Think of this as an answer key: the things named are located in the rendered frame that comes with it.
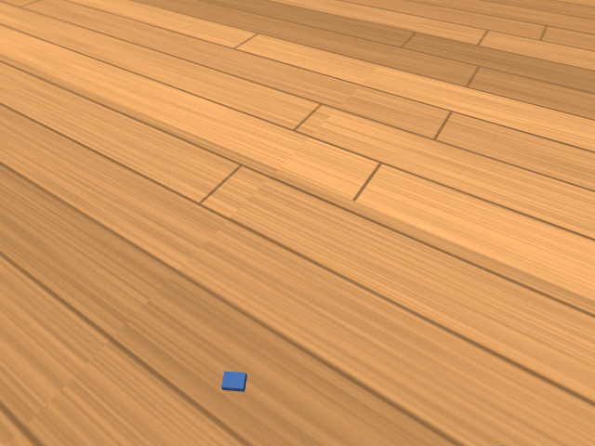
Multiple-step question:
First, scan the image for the small box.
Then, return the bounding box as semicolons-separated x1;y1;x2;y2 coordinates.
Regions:
221;371;247;392

